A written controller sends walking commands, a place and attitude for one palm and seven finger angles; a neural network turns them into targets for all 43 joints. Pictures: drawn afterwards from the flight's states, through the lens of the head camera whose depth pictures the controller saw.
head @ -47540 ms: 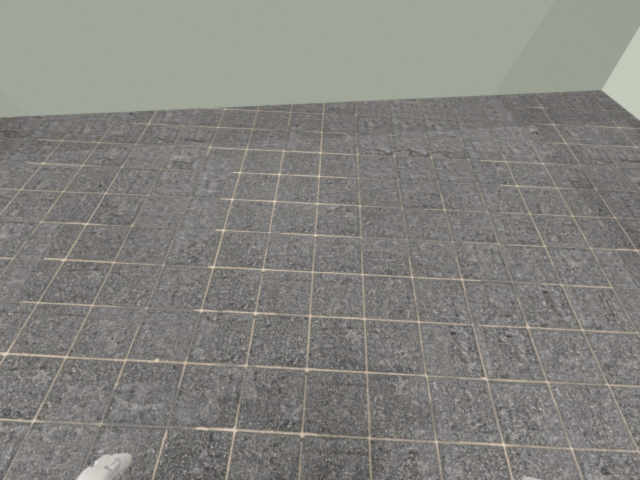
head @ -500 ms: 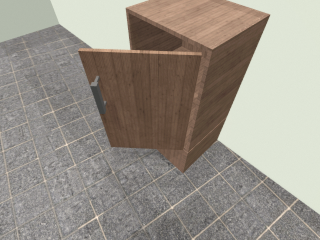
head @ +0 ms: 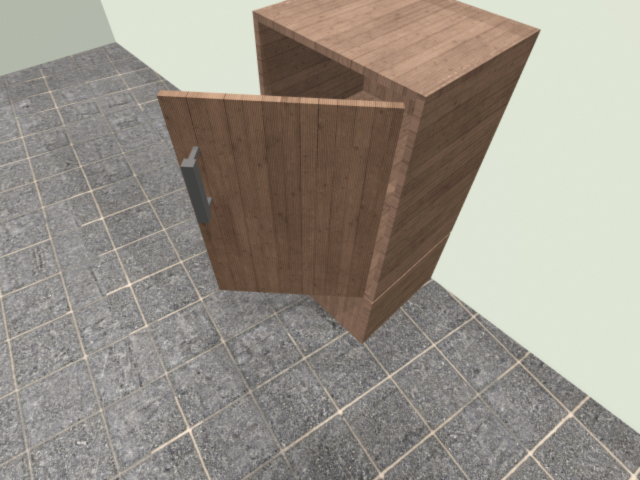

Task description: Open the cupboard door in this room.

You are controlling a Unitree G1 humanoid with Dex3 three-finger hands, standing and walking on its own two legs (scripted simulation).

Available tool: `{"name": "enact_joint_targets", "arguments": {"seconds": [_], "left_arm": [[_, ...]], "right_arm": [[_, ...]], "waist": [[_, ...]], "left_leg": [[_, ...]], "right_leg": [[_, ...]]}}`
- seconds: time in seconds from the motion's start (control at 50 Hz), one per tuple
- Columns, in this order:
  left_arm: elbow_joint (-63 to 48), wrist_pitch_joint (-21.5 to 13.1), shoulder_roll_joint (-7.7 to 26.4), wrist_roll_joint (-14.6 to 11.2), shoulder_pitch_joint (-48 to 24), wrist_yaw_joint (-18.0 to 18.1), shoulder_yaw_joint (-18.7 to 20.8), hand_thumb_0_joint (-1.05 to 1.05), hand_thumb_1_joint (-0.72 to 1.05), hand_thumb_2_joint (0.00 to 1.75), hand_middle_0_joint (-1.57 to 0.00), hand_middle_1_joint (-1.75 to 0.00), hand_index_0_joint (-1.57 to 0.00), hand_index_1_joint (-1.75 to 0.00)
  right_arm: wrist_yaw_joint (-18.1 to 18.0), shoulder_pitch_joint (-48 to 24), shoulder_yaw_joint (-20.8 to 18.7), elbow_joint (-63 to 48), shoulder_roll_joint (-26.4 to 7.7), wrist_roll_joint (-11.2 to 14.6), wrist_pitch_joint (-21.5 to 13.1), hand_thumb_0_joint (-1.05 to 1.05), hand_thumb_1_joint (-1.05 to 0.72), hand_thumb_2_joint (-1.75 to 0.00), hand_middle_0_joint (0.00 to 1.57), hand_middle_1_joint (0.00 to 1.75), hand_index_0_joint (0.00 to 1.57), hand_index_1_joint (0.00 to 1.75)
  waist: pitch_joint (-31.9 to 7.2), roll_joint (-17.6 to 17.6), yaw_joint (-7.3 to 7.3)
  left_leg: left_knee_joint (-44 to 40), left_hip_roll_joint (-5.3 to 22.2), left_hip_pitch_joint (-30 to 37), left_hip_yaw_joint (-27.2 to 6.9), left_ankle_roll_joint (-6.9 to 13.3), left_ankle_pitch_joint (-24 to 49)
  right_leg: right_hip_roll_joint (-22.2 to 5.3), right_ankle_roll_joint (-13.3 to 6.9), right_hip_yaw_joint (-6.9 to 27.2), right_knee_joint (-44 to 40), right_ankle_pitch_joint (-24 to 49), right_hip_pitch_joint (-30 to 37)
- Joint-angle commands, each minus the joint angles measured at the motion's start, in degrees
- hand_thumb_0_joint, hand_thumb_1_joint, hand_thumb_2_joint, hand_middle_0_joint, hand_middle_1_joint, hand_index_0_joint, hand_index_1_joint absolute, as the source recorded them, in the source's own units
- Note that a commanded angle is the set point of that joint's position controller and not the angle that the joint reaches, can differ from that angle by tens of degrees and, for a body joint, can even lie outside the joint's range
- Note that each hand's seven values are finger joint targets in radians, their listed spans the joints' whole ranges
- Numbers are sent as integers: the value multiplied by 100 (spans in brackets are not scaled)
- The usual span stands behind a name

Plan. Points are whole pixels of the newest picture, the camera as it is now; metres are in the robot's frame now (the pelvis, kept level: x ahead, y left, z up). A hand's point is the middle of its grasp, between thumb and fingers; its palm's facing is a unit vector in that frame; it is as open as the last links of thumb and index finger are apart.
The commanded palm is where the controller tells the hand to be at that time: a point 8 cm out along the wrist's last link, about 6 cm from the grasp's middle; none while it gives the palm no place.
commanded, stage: look again from close up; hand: left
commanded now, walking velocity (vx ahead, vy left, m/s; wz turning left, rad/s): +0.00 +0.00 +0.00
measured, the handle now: (200, 185) +0.62 +0.26 -0.04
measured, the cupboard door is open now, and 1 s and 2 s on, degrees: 44 44 44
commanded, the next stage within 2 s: shuffle to correct the standing spot in 0.40 s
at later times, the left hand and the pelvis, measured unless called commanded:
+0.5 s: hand out of the picture +0.02 +0.21 -0.18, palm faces -0.02 -0.98 -0.21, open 7.4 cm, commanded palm none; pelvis +0.00 +0.03 +0.00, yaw -1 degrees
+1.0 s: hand out of the picture +0.07 +0.23 -0.18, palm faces -0.03 -0.98 -0.19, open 7.4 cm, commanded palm none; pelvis +0.06 +0.05 +0.00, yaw -2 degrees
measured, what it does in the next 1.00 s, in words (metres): lifts its right foot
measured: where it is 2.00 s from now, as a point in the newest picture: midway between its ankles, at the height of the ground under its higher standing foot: outside the picture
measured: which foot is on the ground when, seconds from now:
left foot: down 0.00-1.00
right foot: down 0.00-0.86, up 0.88-1.00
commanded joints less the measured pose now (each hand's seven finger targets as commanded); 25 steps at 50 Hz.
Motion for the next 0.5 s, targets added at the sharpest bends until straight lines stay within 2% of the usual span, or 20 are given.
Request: {"name": "enact_joint_targets", "arguments": {"seconds": [0.0, 0.02, 0.04, 0.06, 0.08, 0.12, 0.22, 0.3, 0.36, 0.44, 0.48], "left_arm": [[-412, -164, 729, -21, 190, 91, 165, 0, 90, 90, -20, -30, -20, -30], [-407, -129, 684, -28, 254, 83, 152, 0, 90, 90, -20, -30, -20, -30], [-405, -108, 649, -10, 288, 81, 146, 0, 90, 90, -20, -30, -20, -30], [-419, -69, 644, -17, 300, 77, 148, 0, 90, 90, -20, -30, -20, -30], [-428, -40, 613, -16, 326, 74, 147, 0, 90, 90, -20, -30, -20, -30], [-445, 2, 610, -13, 309, 61, 143, 0, 90, 90, -20, -30, -20, -30], [-532, 44, 715, -6, 276, 33, 138, 0, 90, 90, -20, -30, -20, -30], [-577, 51, 800, -6, 293, 16, 159, 0, 90, 90, -20, -30, -20, -30], [-587, 26, 881, -8, 276, 9, 165, 0, 90, 90, -20, -30, -20, -30], [-561, 22, 921, -3, 240, 1, 166, 0, 90, 90, -20, -30, -20, -30], [-545, 23, 937, -9, 250, -1, 167, 0, 90, 90, -20, -30, -20, -30]], "right_arm": [[-17, 381, -45, -483, -476, 9, -236, 0, -90, -90, 20, 30, 20, 30], [-34, 355, -41, -499, -526, 13, -243, 0, -90, -90, 20, 30, 20, 30], [-44, 356, -36, -513, -551, 1, -262, 0, -90, -90, 20, 30, 20, 30], [-53, 350, -37, -541, -592, -1, -256, 0, -90, -90, 20, 30, 20, 30], [-59, 295, -44, -563, -623, -7, -251, 0, -90, -90, 20, 30, 20, 30], [-58, 227, -47, -579, -634, -1, -232, 0, -90, -90, 20, 30, 20, 30], [-36, 91, -68, -604, -726, -11, -218, 0, -90, -90, 20, 30, 20, 30], [-34, 40, -70, -604, -787, -10, -247, 0, -90, -90, 20, 30, 20, 30], [-38, -8, -77, -599, -819, 4, -274, 0, -90, -90, 20, 30, 20, 30], [-43, -65, -79, -539, -820, 21, -279, 0, -90, -90, 20, 30, 20, 30], [-43, -103, -86, -522, -831, 22, -278, 0, -90, -90, 20, 30, 20, 30]], "waist": [[-493, 167, -87], [-469, 57, -34], [-423, 189, -6], [-296, 88, 11], [-172, 88, 47], [105, -192, 69], [302, -77, 92], [5, 69, 120], [-279, -8, 117], [-272, -65, 117], [-267, 24, 111]], "left_leg": [[-102, 210, 482, -336, 196, 953], [-139, 258, 459, -387, 237, 1031], [-162, 288, 448, -430, 278, 1251], [-234, 323, 356, -489, 308, 1185], [-305, 336, 281, -519, 334, 1063], [-483, 303, 84, -558, 350, 536], [-777, 268, 54, -587, 357, -31], [-846, 305, 211, -595, 398, 154], [-682, 280, 436, -497, 398, 660], [-619, 280, 547, -424, 388, 900], [-622, 272, 574, -397, 376, 898]], "right_leg": [[-718, -256, 471, -26, 1289, -396], [-660, -225, 426, 24, 1085, -392], [-615, -222, 394, 82, 992, -393], [-565, -192, 347, 127, 704, -449], [-544, -175, 342, 131, 517, -525], [-539, -152, 367, 61, 207, -656], [-556, -115, 381, 18, -2, -838], [-560, -93, 353, 74, 222, -664], [-623, -74, 408, 45, 551, -542], [-651, -57, 432, -19, 710, -559], [-680, -59, 460, -55, 737, -585]]}}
